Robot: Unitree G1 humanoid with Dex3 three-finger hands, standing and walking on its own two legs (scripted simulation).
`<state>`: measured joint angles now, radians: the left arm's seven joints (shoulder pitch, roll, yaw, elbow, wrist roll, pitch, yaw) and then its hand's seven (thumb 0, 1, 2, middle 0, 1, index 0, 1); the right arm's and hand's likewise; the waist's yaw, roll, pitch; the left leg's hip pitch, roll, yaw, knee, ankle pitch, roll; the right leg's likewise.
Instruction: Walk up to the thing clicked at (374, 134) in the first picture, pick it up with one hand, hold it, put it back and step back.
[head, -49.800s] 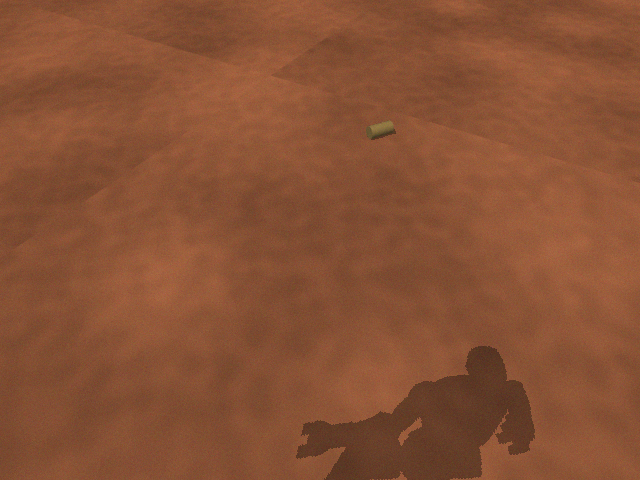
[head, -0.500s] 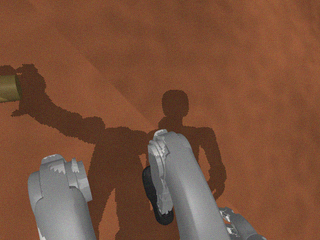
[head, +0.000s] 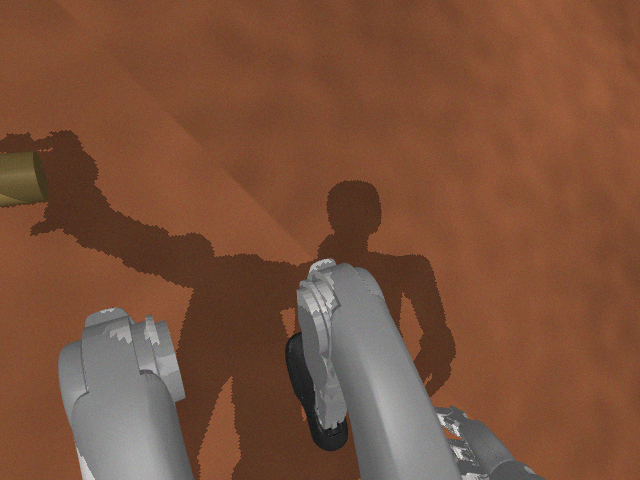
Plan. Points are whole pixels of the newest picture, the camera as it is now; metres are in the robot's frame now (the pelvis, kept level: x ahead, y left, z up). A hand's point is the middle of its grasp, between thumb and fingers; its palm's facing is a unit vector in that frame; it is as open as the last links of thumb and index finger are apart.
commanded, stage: rise first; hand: left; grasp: from above
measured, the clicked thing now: out of the picture +0.51 +0.34 -0.29
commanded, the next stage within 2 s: approach in 1.24 s
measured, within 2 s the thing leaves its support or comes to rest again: neither
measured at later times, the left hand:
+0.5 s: hand out of the picture +0.46 +0.38 -0.17, palm faces -0.44 -0.07 -0.89, open 14.1 cm
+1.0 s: hand out of the picture +0.47 +0.37 -0.16, palm faces -0.45 -0.06 -0.89, open 14.1 cm
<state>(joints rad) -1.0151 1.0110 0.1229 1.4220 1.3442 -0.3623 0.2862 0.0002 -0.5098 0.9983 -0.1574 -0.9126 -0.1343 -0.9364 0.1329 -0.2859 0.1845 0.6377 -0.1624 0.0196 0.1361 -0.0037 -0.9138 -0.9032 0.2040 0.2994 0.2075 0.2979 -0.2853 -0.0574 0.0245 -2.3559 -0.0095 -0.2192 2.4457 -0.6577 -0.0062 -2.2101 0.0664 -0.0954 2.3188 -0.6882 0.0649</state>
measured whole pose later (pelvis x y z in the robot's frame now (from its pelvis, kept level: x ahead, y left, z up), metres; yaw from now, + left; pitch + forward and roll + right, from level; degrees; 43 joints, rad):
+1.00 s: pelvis +0.00 +0.00 +0.00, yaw +0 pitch +32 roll -14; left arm -1.02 1.01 0.12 1.39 1.34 -0.34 0.27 0.00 -0.53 1.01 -0.15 -0.90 -0.12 -0.93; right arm 0.15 -0.29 0.18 0.63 -0.16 0.02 0.13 0.00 -0.91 -0.90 0.20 0.30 0.21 0.30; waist -0.29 -0.05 0.02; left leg -2.37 -0.01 -0.22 2.45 -0.65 0.00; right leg -2.22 0.06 -0.10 2.31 -0.68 0.06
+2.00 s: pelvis +0.00 +0.00 +0.00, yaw +0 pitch +33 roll -12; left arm -1.07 0.98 0.08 1.43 1.26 -0.21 0.21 0.00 -0.58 1.05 -0.12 -0.94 -0.09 -0.97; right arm 0.18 -0.30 0.21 0.60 -0.14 0.01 0.13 0.00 -0.92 -0.90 0.20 0.30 0.21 0.30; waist -0.34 -0.03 0.04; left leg -2.36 0.00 -0.20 2.42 -0.65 -0.01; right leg -2.24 0.06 -0.08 2.30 -0.67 0.07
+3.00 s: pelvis +0.00 +0.00 -0.01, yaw -3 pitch +30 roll -15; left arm -1.10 1.11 0.11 1.60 1.36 -0.28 0.44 0.00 -0.58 1.05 -0.10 -0.92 -0.07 -0.96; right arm 0.14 -0.32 0.30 0.59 -0.21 -0.08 0.13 0.00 -0.91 -0.91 0.20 0.30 0.21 0.30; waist -0.39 -0.13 0.13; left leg -2.37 0.01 -0.27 2.51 -0.68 -0.01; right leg -2.23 0.08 -0.13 2.34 -0.67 0.07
